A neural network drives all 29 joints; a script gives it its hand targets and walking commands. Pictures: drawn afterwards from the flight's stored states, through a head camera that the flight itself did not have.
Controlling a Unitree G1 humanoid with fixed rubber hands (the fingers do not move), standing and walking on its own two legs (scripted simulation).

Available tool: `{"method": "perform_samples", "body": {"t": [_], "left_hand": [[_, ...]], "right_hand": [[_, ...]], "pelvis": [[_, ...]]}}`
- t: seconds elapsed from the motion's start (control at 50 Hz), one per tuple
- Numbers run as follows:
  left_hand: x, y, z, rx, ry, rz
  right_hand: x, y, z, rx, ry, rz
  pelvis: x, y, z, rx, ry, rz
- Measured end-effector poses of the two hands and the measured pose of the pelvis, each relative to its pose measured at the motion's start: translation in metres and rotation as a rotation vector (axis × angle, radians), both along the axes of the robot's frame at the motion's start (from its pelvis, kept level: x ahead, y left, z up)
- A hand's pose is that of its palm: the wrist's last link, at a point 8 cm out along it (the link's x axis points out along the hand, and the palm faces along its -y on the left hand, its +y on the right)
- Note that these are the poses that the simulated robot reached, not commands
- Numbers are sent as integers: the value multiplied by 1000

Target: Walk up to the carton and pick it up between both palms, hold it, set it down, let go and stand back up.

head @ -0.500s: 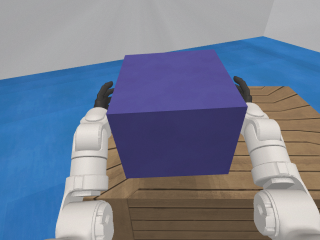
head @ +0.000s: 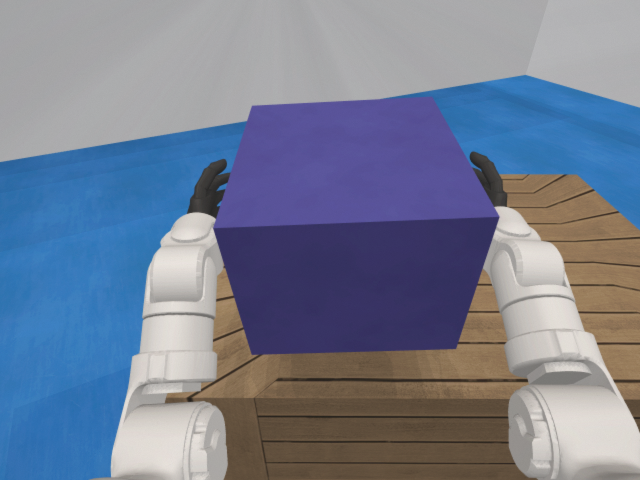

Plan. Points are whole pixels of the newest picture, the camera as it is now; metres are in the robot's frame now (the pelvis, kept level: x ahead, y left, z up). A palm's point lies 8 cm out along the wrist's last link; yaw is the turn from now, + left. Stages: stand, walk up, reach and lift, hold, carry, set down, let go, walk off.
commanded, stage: hold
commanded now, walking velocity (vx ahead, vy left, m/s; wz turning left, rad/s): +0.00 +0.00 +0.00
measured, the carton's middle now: (346, 218) +0.39 -0.01 +0.19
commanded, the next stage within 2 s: none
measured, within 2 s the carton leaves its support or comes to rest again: neither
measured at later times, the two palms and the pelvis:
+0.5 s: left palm (205, 218) +0.36 +0.16 +0.21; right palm (482, 207) +0.37 -0.18 +0.22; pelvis +0.00 +0.00 +0.00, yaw +0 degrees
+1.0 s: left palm (207, 223) +0.35 +0.16 +0.21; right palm (486, 218) +0.36 -0.18 +0.21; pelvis +0.00 +0.00 +0.00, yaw +0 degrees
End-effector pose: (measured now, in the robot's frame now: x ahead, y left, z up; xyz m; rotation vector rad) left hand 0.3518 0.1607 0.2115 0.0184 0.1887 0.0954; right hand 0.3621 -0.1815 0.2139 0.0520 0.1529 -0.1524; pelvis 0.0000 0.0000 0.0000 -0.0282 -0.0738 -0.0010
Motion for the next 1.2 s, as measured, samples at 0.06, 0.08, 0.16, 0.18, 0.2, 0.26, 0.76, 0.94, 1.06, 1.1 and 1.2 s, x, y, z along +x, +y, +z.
{"method": "perform_samples", "body": {"t": [0.06, 0.08, 0.16, 0.18, 0.2, 0.26, 0.76, 0.94, 1.06, 1.1, 1.2], "left_hand": [[-3, 1, -1, -1, 2, 2], [-3, 2, -1, 0, 5, 3], [-5, 4, -8, 4, 28, 9], [-5, 4, -10, 4, 34, 11], [-4, 5, -12, 3, 40, 13], [-2, 5, -18, 0, 54, 17], [9, 3, -19, 1, 50, 6], [5, -2, -11, 11, 21, -5], [-1, 0, 0, 5, -9, -1], [-3, 2, 0, -1, -10, 3], [-4, 6, -7, -9, 15, 16]], "right_hand": [[-1, 1, 1, 0, 2, 3], [-1, 1, 1, 0, 5, 4], [1, 4, -4, 2, 29, 14], [2, 4, -5, 3, 35, 16], [3, 5, -7, 4, 41, 18], [6, 5, -11, 5, 55, 22], [14, 3, -14, -8, 50, 13], [4, -2, -12, -10, 20, -1], [-1, 0, 1, -11, -9, 2], [-1, 2, 4, -12, -10, 7], [3, 6, 2, -11, 15, 21]], "pelvis": [[-2, 0, 0, 0, -4, 0], [-3, 0, 0, 0, -6, 0], [-7, 0, -1, 0, -11, 0], [-8, 0, -1, 0, -12, 0], [-8, 0, -1, 0, -13, 0], [-9, 0, -1, 1, -14, 0], [3, -1, 0, 1, 2, 0], [3, -1, 0, 1, 3, -1], [1, -1, 0, 1, 0, -1], [0, -1, 0, 1, -2, -1], [-6, -1, 0, 1, -10, 0]]}}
